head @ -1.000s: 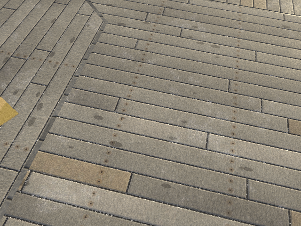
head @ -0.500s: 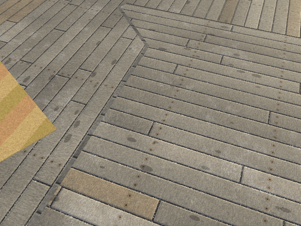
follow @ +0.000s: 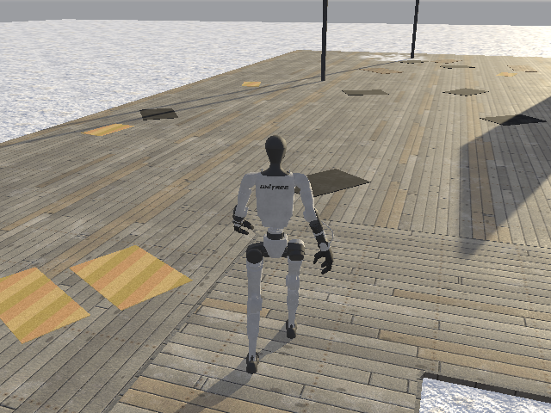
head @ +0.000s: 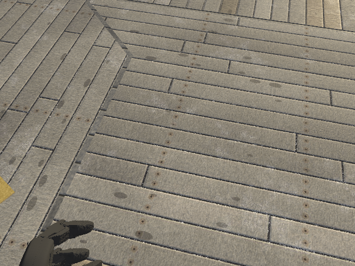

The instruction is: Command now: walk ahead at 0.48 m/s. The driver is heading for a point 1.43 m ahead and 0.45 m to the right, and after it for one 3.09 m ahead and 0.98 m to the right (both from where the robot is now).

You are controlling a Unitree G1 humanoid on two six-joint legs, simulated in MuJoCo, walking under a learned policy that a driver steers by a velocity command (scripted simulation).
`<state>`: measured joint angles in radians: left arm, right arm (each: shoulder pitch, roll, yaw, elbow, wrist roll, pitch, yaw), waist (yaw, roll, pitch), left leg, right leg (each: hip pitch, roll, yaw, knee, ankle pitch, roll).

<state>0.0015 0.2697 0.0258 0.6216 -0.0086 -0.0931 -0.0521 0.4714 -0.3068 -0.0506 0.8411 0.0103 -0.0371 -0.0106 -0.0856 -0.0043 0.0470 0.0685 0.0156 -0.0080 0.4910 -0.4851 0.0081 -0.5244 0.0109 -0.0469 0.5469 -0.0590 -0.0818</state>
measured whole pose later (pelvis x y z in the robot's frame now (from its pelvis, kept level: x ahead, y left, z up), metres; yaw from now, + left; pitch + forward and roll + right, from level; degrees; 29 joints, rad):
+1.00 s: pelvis +0.55 +0.01 +0.02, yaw -10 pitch +2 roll +2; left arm 0.10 0.26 0.04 0.70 -0.02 -0.04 -0.05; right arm 0.32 -0.29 -0.06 0.85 0.01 -0.07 0.00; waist -0.07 -0.04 0.03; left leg 0.10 -0.02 0.21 0.22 -0.35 0.00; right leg -0.61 -0.07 -0.01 0.61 -0.03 -0.04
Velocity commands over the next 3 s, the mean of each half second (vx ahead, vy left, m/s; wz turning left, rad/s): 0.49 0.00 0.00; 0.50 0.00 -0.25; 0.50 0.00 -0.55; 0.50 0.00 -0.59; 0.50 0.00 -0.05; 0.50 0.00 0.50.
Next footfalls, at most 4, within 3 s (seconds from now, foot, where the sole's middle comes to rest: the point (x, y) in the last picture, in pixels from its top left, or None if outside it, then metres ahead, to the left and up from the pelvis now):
0.52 left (135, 261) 0.46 0.14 -0.75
1.06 right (201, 187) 0.74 -0.13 -0.75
1.54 left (172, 125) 1.07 -0.04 -0.75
2.06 right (251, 112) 1.11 -0.42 -0.75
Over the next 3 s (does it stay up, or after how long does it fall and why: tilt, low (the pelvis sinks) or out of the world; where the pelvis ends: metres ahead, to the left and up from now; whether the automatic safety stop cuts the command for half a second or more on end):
stays up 1.47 -0.60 0.02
